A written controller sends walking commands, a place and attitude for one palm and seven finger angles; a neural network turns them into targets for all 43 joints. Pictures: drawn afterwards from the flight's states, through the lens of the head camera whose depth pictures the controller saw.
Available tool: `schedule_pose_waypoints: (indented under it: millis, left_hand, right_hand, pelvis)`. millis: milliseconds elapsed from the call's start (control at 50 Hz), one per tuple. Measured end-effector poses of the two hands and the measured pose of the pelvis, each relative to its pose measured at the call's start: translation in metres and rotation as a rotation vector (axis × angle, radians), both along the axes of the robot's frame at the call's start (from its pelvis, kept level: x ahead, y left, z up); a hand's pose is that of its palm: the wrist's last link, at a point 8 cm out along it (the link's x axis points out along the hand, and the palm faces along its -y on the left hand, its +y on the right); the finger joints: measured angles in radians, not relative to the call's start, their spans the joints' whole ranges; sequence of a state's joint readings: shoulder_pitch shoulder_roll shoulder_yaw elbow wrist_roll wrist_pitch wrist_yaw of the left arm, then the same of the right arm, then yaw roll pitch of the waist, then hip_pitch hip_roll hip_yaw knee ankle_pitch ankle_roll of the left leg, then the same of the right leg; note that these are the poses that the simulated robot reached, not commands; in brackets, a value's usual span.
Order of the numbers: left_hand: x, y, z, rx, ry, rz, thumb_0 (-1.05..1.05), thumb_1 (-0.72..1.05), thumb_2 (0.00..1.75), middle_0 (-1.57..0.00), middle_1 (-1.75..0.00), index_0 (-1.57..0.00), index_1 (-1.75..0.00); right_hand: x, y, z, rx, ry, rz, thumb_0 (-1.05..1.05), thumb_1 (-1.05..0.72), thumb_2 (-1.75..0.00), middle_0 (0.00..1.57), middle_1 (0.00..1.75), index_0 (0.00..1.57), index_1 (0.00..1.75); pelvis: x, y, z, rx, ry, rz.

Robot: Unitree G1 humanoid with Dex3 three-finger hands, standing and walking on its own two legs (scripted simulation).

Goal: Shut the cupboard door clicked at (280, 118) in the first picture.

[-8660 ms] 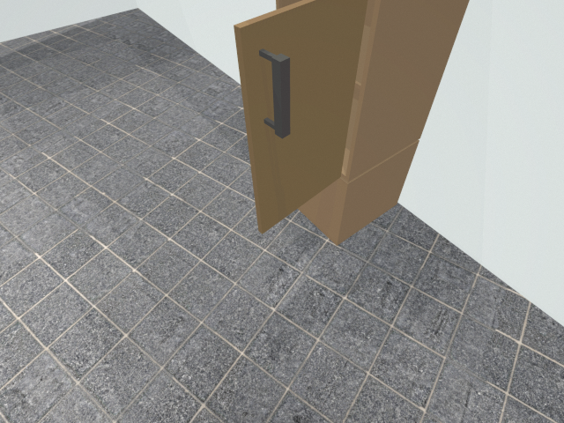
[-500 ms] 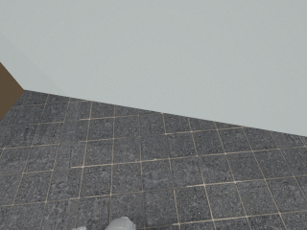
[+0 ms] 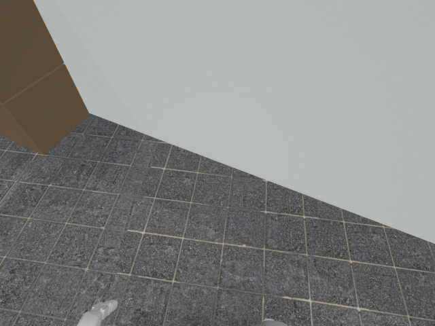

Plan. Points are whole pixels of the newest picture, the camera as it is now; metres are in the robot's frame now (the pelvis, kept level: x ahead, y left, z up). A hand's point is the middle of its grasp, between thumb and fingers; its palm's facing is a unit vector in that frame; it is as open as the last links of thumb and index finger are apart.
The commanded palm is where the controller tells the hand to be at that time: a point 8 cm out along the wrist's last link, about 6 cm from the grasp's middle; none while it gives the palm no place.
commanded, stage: walk to a spot facing it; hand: left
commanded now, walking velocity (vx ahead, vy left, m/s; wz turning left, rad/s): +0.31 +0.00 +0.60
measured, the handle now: out of the picture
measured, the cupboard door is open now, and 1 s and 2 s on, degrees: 96 96 96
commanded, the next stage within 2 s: turn to face it in 1.72 s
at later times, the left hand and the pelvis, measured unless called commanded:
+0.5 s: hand out of the picture +0.00 +0.13 -0.17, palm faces +0.44 -0.87 -0.22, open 7.3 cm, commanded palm none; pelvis +0.14 -0.01 -0.01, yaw +22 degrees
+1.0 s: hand (87, 238) +0.33 +0.33 -0.16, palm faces +0.46 -0.88 -0.15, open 7.3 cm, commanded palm none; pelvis +0.31 +0.12 +0.00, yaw +28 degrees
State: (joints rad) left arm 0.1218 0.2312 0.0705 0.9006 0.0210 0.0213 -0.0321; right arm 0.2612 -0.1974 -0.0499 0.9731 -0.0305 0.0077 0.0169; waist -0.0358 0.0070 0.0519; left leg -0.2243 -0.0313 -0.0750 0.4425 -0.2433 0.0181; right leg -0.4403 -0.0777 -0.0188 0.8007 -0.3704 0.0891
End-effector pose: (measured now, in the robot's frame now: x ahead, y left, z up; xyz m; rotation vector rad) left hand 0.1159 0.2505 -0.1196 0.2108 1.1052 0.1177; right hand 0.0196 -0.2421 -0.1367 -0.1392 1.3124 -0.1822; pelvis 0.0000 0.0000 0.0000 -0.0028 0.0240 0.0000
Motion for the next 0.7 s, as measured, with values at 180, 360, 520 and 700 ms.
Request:
schedule_pose_waypoints:
  millis: [180, 360, 520, 700]
  left_hand:
    - [0.003, -0.041, 0.009, 0.025, -0.057, 0.139, 0.01, 0.91, 0.90, -0.20, -0.30, -0.20, -0.30]
    - [-0.079, -0.058, -0.001, -0.004, 0.172, 0.389, 0.00, 0.94, 0.90, -0.20, -0.30, -0.20, -0.30]
    - [-0.141, -0.081, -0.019, -0.116, 0.430, 0.580, 0.01, 0.92, 0.90, -0.20, -0.30, -0.20, -0.30]
    - [-0.069, -0.015, -0.047, -0.172, 0.379, 0.641, 0.01, 0.91, 0.90, -0.20, -0.30, -0.20, -0.30]
  right_hand:
    - [0.043, -0.049, -0.019, 0.023, 0.109, 0.097, 0.01, -0.91, -0.90, 0.20, 0.29, 0.20, 0.30]
    - [0.200, -0.036, -0.001, 0.010, -0.022, 0.313, 0.01, -0.91, -0.90, 0.19, 0.29, 0.19, 0.30]
    - [0.353, 0.068, 0.002, 0.041, -0.191, 0.559, 0.01, -0.91, -0.90, 0.19, 0.29, 0.19, 0.30]
    - [0.408, 0.156, 0.000, 0.030, -0.264, 0.631, 0.00, -0.91, -0.90, 0.20, 0.29, 0.19, 0.30]
  pelvis:
    - [0.042, -0.039, -0.004, 0.026, -0.021, 0.149]
    - [0.097, -0.040, 0.005, 0.038, -0.018, 0.299]
    - [0.150, -0.001, -0.011, 0.022, -0.021, 0.395]
    - [0.204, 0.063, -0.022, 0.012, -0.038, 0.461]
